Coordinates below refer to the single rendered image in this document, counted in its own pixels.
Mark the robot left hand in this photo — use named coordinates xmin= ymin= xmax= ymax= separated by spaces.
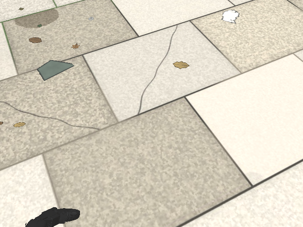
xmin=25 ymin=207 xmax=80 ymax=227

